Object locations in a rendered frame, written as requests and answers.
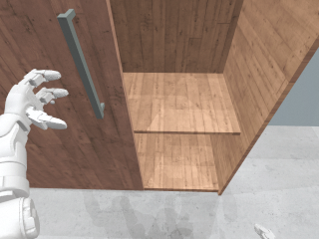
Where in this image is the robot left forearm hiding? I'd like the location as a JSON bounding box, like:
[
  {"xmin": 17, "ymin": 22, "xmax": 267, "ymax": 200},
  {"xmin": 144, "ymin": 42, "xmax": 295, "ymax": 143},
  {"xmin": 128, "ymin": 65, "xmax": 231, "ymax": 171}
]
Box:
[{"xmin": 0, "ymin": 114, "xmax": 31, "ymax": 203}]

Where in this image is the handle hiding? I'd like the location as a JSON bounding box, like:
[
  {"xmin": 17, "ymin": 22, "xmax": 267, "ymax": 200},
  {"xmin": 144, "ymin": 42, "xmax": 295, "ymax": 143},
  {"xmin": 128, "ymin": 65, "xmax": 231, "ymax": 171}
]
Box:
[{"xmin": 57, "ymin": 9, "xmax": 105, "ymax": 120}]

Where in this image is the wardrobe door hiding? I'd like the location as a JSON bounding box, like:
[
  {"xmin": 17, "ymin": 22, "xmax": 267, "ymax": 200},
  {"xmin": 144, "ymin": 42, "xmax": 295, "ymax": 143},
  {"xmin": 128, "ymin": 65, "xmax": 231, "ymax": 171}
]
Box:
[{"xmin": 0, "ymin": 0, "xmax": 145, "ymax": 191}]

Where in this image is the robot left upper arm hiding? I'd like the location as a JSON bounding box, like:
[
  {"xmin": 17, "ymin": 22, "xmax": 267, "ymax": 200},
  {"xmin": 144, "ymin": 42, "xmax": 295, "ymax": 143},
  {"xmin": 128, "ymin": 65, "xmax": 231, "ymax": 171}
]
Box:
[{"xmin": 0, "ymin": 197, "xmax": 40, "ymax": 239}]

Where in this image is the robot right hand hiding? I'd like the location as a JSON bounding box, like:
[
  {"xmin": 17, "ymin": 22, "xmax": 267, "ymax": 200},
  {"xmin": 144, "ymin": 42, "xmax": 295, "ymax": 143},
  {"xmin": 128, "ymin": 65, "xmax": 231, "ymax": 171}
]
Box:
[{"xmin": 254, "ymin": 223, "xmax": 276, "ymax": 239}]

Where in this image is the robot left hand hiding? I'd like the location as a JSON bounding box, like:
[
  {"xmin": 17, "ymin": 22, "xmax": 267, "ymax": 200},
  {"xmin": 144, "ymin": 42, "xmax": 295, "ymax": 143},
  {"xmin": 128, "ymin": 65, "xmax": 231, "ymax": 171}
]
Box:
[{"xmin": 4, "ymin": 69, "xmax": 69, "ymax": 130}]

